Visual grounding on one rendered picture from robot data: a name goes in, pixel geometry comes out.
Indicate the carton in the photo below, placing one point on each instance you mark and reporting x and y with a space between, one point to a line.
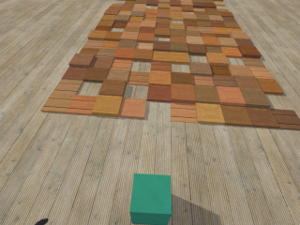
151 199

